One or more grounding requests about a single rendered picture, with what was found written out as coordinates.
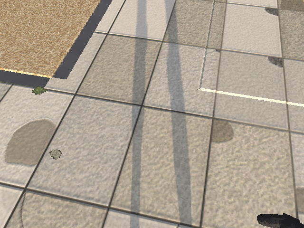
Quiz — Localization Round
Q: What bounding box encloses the right robot hand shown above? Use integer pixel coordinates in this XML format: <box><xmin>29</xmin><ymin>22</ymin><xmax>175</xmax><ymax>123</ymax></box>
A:
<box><xmin>256</xmin><ymin>213</ymin><xmax>304</xmax><ymax>228</ymax></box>

